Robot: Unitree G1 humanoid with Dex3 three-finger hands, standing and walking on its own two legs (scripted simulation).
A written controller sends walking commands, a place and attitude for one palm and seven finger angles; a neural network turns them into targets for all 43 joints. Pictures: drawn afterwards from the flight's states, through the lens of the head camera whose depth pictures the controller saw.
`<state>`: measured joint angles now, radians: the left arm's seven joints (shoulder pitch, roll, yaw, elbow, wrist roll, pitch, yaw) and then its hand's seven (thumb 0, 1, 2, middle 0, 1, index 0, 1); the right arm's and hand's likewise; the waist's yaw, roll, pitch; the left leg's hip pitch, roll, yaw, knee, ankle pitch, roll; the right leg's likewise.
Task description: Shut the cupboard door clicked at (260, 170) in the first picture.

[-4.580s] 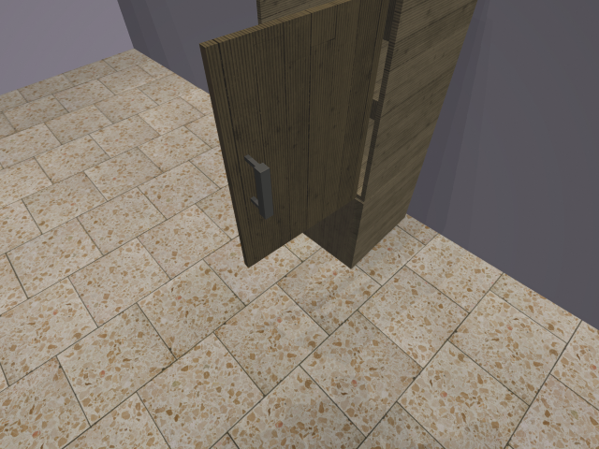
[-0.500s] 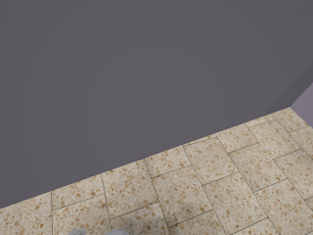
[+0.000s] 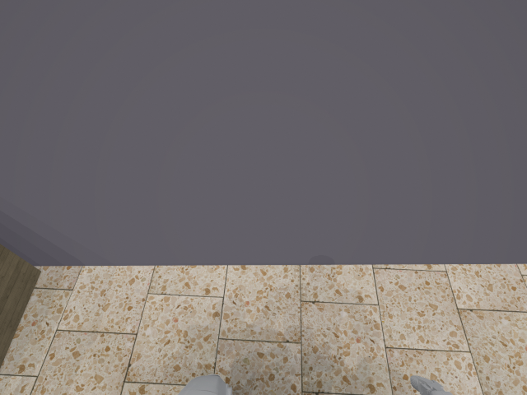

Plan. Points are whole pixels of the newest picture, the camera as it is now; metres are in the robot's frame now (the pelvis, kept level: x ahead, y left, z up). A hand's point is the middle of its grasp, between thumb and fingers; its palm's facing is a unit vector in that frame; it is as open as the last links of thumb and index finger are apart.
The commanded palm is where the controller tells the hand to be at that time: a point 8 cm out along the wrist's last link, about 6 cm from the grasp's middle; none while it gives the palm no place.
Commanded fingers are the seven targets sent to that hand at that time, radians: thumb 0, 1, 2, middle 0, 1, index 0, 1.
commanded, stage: turn to face it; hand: left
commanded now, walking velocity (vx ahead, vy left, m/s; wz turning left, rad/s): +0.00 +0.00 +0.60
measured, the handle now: out of the picture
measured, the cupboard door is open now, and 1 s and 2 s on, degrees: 84 84 84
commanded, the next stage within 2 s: none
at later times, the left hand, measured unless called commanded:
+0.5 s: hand out of the picture +0.04 +0.18 -0.15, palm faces +0.30 -0.90 -0.31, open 7.4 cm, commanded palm none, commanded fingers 0.00 0.90 0.90 -0.20 -0.30 -0.20 -0.30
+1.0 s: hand out of the picture -0.03 +0.17 -0.16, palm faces +0.60 -0.75 -0.28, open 7.4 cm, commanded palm none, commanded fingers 0.00 0.90 0.90 -0.20 -0.30 -0.20 -0.30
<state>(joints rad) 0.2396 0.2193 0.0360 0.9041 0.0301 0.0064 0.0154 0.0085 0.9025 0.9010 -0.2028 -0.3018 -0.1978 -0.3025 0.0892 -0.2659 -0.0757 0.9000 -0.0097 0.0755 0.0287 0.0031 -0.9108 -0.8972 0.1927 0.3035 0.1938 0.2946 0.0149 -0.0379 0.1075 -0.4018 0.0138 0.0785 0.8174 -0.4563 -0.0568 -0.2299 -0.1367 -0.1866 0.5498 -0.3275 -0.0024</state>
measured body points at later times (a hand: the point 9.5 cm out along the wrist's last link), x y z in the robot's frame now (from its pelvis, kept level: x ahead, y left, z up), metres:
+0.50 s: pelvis +0.01 -0.05 -0.01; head +0.07 -0.06 +0.44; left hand +0.03 +0.23 -0.13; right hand +0.17 -0.28 -0.17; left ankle -0.05 +0.08 -0.67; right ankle +0.05 -0.15 -0.74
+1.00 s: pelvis +0.02 -0.07 -0.01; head +0.07 -0.03 +0.44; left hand -0.06 +0.21 -0.14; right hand +0.25 -0.22 -0.15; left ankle -0.04 +0.06 -0.74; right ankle +0.11 -0.18 -0.71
